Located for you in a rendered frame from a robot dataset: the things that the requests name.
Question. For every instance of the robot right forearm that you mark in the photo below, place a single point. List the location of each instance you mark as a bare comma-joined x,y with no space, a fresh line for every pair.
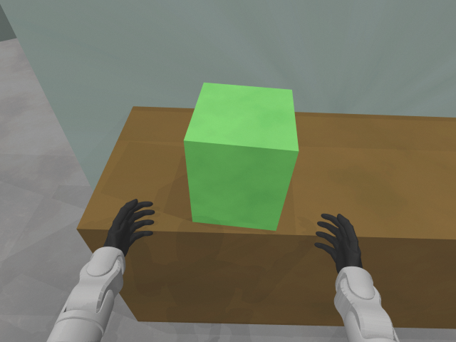
359,304

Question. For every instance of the robot left forearm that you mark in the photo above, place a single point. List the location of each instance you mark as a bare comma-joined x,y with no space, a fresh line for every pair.
87,310

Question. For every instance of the right robot hand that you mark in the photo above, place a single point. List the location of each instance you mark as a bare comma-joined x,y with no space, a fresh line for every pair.
346,251

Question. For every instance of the pedestal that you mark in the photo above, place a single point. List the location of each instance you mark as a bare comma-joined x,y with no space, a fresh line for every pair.
392,176

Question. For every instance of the left robot hand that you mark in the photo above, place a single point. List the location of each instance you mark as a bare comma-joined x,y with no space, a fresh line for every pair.
121,235

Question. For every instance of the carton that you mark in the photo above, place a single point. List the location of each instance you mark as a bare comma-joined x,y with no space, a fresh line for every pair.
241,147

